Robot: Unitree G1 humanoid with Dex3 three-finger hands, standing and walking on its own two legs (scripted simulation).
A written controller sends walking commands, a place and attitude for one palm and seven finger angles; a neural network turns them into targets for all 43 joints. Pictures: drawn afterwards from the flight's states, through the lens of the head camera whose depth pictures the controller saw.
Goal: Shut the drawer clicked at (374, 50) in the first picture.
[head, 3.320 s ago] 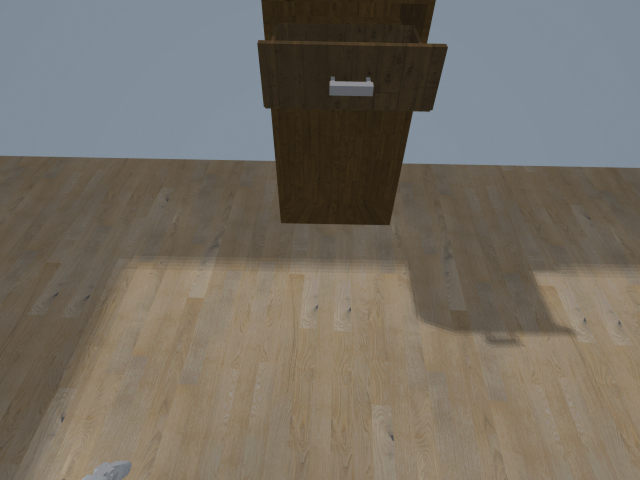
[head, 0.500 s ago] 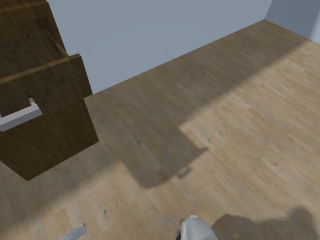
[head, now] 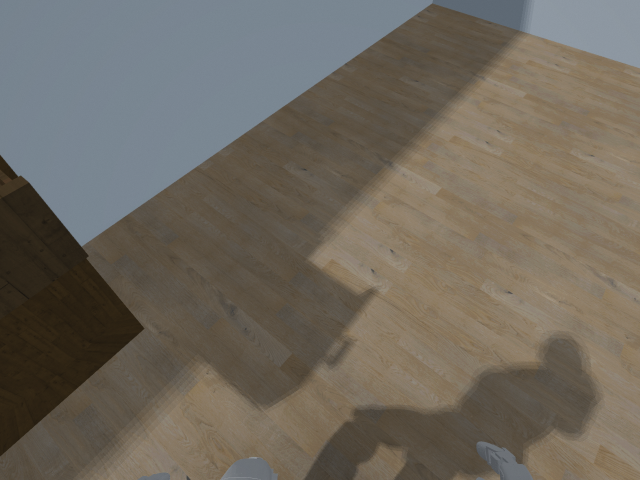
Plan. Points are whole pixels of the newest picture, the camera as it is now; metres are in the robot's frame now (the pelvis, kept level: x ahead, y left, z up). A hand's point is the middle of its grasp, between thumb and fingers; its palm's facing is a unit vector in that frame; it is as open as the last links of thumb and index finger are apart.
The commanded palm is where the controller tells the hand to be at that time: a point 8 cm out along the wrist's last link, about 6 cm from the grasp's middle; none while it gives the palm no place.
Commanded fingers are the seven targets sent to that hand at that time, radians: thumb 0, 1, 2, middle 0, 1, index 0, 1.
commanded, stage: walk to a spot facing it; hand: left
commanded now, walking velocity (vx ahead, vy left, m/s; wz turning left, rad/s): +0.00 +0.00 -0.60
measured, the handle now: out of the picture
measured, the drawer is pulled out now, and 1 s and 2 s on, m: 0.30 0.30 0.30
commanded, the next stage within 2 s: turn to face it in 1.70 s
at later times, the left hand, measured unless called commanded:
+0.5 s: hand (176, 476) +0.14 +0.22 -0.16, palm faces -0.28 -0.94 -0.20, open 7.4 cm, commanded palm none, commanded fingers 0.00 0.90 0.90 -0.20 -0.30 -0.20 -0.30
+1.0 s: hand (248, 449) +0.17 +0.12 -0.15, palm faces -0.53 -0.82 -0.23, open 7.4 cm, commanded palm none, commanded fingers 0.00 0.90 0.90 -0.20 -0.30 -0.20 -0.30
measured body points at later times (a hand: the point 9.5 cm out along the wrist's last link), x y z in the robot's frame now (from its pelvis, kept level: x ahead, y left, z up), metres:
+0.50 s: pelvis +0.00 +0.04 +0.01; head +0.04 +0.05 +0.45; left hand +0.15 +0.27 -0.15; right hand -0.04 -0.21 -0.13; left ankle +0.00 +0.14 -0.73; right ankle -0.04 -0.10 -0.68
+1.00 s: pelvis -0.01 +0.01 +0.01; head +0.02 -0.02 +0.45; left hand +0.20 +0.16 -0.13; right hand -0.07 -0.26 -0.14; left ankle +0.08 +0.14 -0.68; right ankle -0.04 -0.08 -0.73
